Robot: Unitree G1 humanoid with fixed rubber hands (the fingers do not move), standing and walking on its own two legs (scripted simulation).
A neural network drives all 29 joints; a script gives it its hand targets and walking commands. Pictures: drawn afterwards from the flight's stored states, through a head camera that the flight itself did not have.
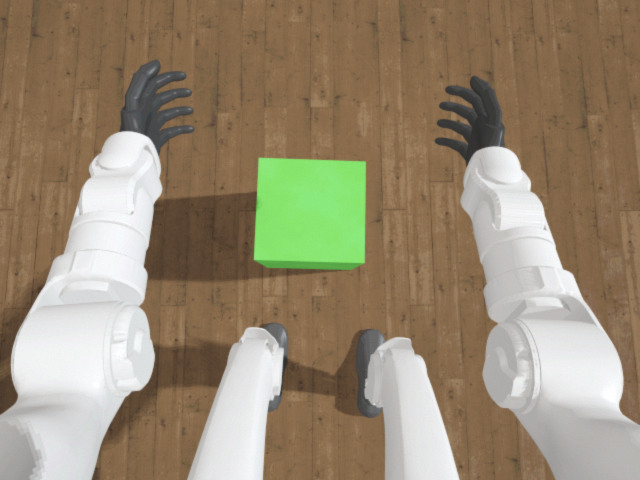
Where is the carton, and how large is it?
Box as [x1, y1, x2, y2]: [254, 158, 365, 269]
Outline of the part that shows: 259,158 254,259 267,267 351,269 363,263 365,162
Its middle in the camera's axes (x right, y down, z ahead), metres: -0.02 -0.05 +0.87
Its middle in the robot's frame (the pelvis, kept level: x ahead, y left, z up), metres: +0.48 +0.04 -0.51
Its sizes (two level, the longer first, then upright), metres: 0.210 0.200 0.250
